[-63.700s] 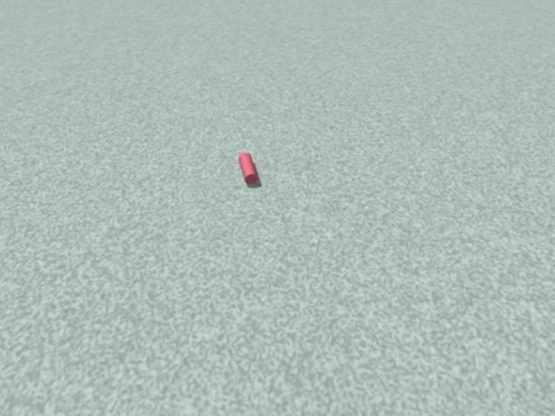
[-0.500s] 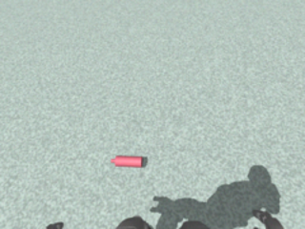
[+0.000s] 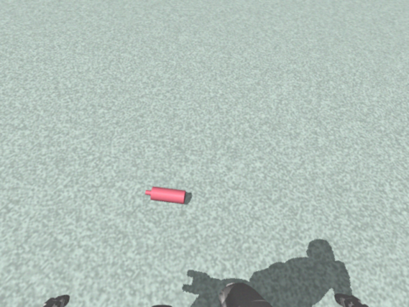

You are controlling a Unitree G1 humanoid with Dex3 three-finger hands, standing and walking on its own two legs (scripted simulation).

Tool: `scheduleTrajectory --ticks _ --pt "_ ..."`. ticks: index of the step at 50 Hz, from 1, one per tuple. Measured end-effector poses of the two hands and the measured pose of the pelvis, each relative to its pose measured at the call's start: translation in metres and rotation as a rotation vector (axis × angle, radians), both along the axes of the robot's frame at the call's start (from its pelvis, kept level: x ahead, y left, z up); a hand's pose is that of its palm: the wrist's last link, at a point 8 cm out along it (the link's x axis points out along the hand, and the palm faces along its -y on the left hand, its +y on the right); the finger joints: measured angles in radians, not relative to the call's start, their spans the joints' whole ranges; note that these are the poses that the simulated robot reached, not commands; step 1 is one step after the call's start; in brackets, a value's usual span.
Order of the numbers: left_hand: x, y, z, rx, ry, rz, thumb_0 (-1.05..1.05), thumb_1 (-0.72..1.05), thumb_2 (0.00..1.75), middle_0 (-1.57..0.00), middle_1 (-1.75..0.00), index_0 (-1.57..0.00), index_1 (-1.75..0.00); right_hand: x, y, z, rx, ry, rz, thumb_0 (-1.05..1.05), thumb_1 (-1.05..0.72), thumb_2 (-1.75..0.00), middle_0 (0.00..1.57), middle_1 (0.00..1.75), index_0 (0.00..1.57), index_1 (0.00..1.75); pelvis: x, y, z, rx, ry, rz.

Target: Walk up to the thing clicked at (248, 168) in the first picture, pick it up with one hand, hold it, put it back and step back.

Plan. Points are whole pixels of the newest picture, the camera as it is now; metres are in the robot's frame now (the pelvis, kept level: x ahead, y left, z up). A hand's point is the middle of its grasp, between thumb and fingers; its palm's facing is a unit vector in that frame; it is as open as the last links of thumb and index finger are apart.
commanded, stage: step back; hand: left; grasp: from above
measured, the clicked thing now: (165, 194) +0.70 +0.18 -0.73
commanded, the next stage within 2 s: none
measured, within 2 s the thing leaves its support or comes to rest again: neither
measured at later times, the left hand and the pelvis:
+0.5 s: hand out of the picture -0.04 +0.25 -0.14, palm faces -0.03 -0.90 -0.43, open 7.4 cm; pelvis -0.17 -0.02 -0.01, yaw +0 degrees
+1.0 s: hand out of the picture -0.29 +0.20 -0.15, palm faces -0.07 -0.91 -0.41, open 7.4 cm; pelvis -0.35 -0.07 -0.02, yaw -5 degrees
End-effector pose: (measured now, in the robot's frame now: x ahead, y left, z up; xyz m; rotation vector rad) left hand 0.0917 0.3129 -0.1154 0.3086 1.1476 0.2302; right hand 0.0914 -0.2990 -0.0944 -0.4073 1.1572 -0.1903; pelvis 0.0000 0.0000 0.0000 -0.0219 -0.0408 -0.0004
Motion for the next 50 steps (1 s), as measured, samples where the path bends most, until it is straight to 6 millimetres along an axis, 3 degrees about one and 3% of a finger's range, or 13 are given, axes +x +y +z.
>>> scheduleTrajectory --ticks 5,9,12,16,22,27,31,40,46,50 --pt "-0.047 0.0 -0.003 0.025 0.061 -0.01 0.01 0.9 0.9 -0.2 -0.3 -0.21 -0.3 -0.012 -0.01 0.001 -0.006 -0.069 0.002 0.01 -0.9 -0.9 0.21 0.3 0.21 0.3 -0.032 -0.008 -0.004 0.008 0.011 -0.037" --pt "-0.08 -0.011 -0.009 0.057 0.096 -0.041 0.01 0.9 0.9 -0.2 -0.3 -0.21 -0.3 -0.028 -0.028 -0.012 0.001 -0.126 -0.007 0.01 -0.9 -0.9 0.21 0.3 0.21 0.3 -0.064 -0.02 -0.016 0.028 0.005 -0.074" --pt "-0.106 -0.027 -0.004 0.06 0.1 -0.042 0.01 0.9 0.9 -0.2 -0.3 -0.21 -0.3 -0.051 -0.042 -0.024 0.018 -0.127 -0.038 0.01 -0.9 -0.9 0.21 0.3 0.21 0.3 -0.088 -0.026 -0.018 -0.029 -0.025 -0.045" --pt "-0.134 -0.038 0.011 0.057 0.091 -0.05 0.01 0.9 0.89 -0.21 -0.3 -0.21 -0.3 -0.091 -0.046 -0.024 0.046 -0.08 -0.079 0.01 -0.9 -0.9 0.21 0.3 0.21 0.3 -0.107 -0.03 -0.008 0.047 -0.012 -0.07" --pt "-0.143 -0.032 0.02 0.085 0.02 -0.073 0.01 0.9 0.89 -0.21 -0.3 -0.21 -0.3 -0.155 -0.045 -0.024 0.029 -0.005 -0.08 0.01 -0.9 -0.9 0.21 0.3 0.21 0.3 -0.143 -0.026 -0.005 0.051 0.018 -0.039" --pt "-0.146 -0.018 0.004 0.074 -0.077 -0.071 0.01 0.9 0.9 -0.21 -0.3 -0.21 -0.3 -0.203 -0.032 -0.03 -0.003 0.056 -0.05 0.01 -0.9 -0.9 0.21 0.3 0.21 0.3 -0.183 -0.02 -0.018 0.052 -0.004 0.009" --pt "-0.168 -0.024 -0.002 0.036 -0.071 -0.058 0.0 0.9 0.9 -0.2 -0.3 -0.21 -0.3 -0.236 -0.022 -0.019 0.006 0.06 -0.041 0.01 -0.9 -0.9 0.21 0.3 0.21 0.3 -0.21 -0.019 -0.012 0.032 -0.02 -0.001" --pt "-0.257 -0.039 -0.008 0.011 0.034 -0.08 0.0 0.9 0.9 -0.21 -0.3 -0.21 -0.3 -0.269 -0.044 0.002 -0.027 -0.069 -0.047 0.01 -0.9 -0.9 0.21 0.3 0.21 0.3 -0.273 -0.034 -0.006 0.012 0.007 -0.066" --pt "-0.328 -0.055 -0.013 0.053 0.095 -0.085 0.0 0.9 0.9 -0.2 -0.3 -0.21 -0.3 -0.3 -0.079 -0.017 -0.016 -0.131 -0.044 0.01 -0.9 -0.9 0.21 0.3 0.21 0.3 -0.329 -0.056 -0.023 0.01 -0.008 -0.103" --pt "-0.383 -0.069 0.002 0.063 0.118 -0.054 0.0 0.9 0.89 -0.21 -0.3 -0.21 -0.3 -0.338 -0.089 -0.025 0.012 -0.092 -0.075 0.01 -0.9 -0.9 0.21 0.3 0.21 0.3 -0.355 -0.067 -0.016 0.03 -0.016 -0.078"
